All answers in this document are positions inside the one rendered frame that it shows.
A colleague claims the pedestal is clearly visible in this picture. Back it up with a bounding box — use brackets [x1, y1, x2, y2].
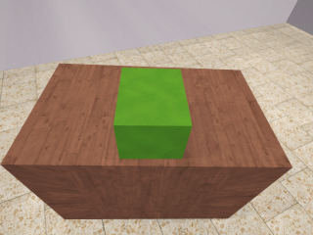
[0, 63, 292, 219]

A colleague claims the carton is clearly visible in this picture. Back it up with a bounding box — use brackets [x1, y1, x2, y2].
[113, 68, 193, 160]

